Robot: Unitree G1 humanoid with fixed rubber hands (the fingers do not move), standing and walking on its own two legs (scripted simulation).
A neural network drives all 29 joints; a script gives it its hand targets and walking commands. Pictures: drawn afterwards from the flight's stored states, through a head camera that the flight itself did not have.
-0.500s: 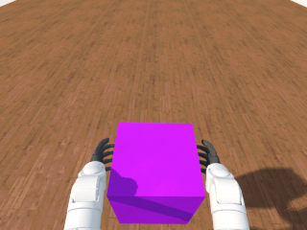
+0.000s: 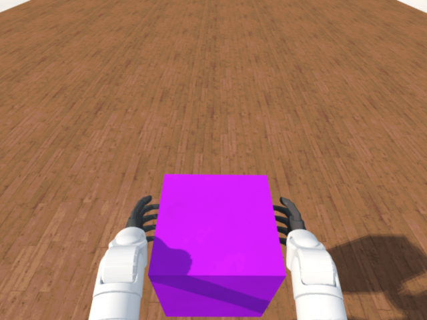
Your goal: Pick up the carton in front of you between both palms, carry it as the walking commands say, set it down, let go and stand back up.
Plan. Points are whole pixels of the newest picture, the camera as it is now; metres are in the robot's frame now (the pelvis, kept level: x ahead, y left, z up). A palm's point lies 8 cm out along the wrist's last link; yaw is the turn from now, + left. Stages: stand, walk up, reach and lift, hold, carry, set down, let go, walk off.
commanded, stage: carry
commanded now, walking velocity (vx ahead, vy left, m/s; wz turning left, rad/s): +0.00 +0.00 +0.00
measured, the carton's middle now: (214, 248) +0.31 +0.00 -0.04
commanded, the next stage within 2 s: hold in 0.24 s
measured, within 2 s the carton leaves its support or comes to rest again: neither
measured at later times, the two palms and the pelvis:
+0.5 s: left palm (163, 226) +0.31 +0.10 +0.04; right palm (326, 262) +0.24 -0.19 +0.04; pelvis -0.01 +0.02 +0.01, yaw -12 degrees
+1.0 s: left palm (148, 211) +0.34 +0.13 +0.04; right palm (301, 247) +0.27 -0.15 +0.05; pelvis +0.00 +0.08 +0.01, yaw -16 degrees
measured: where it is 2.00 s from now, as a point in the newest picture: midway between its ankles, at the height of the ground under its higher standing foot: outside the picture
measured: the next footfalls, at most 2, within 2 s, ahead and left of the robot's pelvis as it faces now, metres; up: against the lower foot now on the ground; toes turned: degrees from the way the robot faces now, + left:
none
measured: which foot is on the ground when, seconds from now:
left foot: down 0.00-1.00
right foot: down 0.00-1.00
